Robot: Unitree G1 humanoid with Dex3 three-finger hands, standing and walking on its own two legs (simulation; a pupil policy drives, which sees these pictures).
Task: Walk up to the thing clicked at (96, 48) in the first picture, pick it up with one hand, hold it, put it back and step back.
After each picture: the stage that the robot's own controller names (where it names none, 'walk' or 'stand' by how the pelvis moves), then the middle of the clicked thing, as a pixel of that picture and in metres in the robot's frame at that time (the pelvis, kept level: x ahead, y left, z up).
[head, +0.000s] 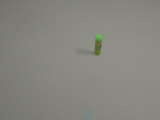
stand; (98, 45) +1.29 -0.15 -0.66
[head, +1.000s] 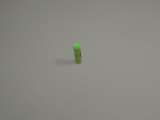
walk; (77, 53) +1.16 +0.16 -0.64
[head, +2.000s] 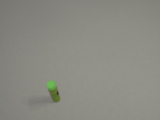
walk; (53, 92) +0.66 +0.30 -0.65
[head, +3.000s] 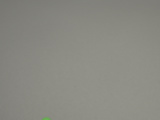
stand; out of the picture +0.40 +0.21 -0.64
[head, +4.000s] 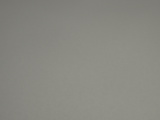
stand; out of the picture +0.36 +0.22 -0.66
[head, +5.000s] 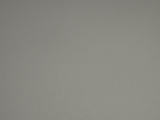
stand; out of the picture +0.35 +0.22 -0.66
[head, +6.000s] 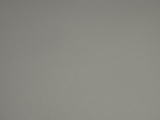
stand; out of the picture +0.36 +0.23 -0.66
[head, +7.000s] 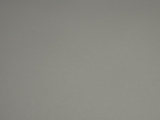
stand; out of the picture +0.35 +0.23 -0.66
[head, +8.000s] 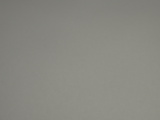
stand; out of the picture +0.35 +0.23 -0.66
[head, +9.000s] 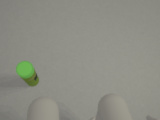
go down; (29, 75) +0.42 +0.22 -0.37
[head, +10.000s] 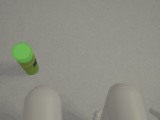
go down; (27, 61) +0.44 +0.23 -0.27
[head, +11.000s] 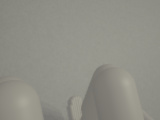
close in; out of the picture +0.43 +0.27 -0.17
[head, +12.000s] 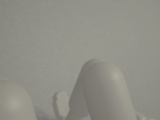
close; out of the picture +0.43 +0.29 -0.16
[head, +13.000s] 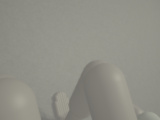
lift; out of the picture +0.41 +0.29 -0.16
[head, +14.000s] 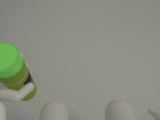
lift; (17, 77) +0.33 +0.21 +0.01
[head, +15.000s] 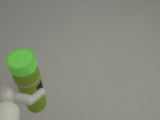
hold; (30, 85) +0.32 +0.18 +0.04
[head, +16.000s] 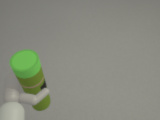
hold; (34, 85) +0.32 +0.17 +0.05
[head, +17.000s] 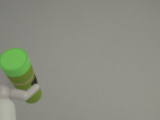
crouch; (25, 80) +0.35 +0.19 -0.01
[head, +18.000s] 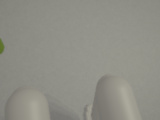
lower; out of the picture +0.49 +0.25 -0.04
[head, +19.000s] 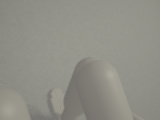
lower; out of the picture +0.46 +0.30 -0.17
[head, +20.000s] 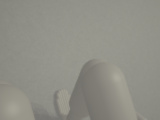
lower; out of the picture +0.45 +0.30 -0.16
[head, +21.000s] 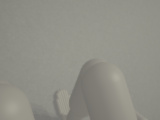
lower; out of the picture +0.44 +0.30 -0.16
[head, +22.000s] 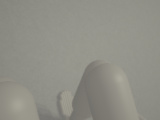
lower; out of the picture +0.43 +0.29 -0.16
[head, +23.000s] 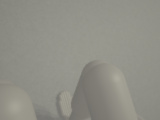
open; out of the picture +0.44 +0.27 -0.17
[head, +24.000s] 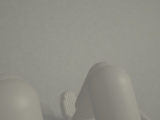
stand; out of the picture +0.44 +0.27 -0.17
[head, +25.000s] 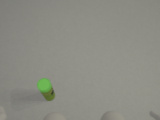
walk; (47, 90) +0.43 +0.19 -0.46
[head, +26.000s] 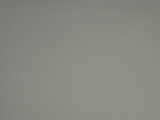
stand; out of the picture +0.39 +0.19 -0.60
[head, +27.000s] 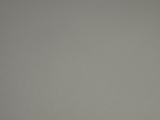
stand; out of the picture +0.39 +0.18 -0.60
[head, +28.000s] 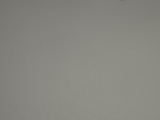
stand; out of the picture +0.41 +0.17 -0.65
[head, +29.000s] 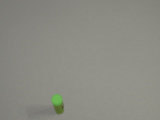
walk; (58, 104) +0.45 +0.15 -0.64
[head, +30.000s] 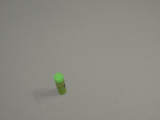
walk; (60, 84) +0.66 +0.21 -0.63
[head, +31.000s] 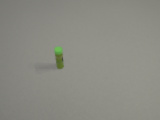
stand; (59, 58) +0.98 +0.22 -0.64
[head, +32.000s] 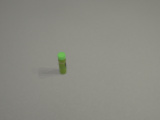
stand; (62, 63) +0.98 +0.21 -0.65
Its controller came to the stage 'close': yes
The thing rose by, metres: 0.69
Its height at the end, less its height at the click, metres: +0.00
